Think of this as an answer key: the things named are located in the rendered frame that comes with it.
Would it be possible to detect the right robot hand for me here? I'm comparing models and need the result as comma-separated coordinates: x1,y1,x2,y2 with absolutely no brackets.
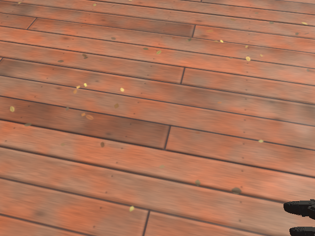
283,199,315,236

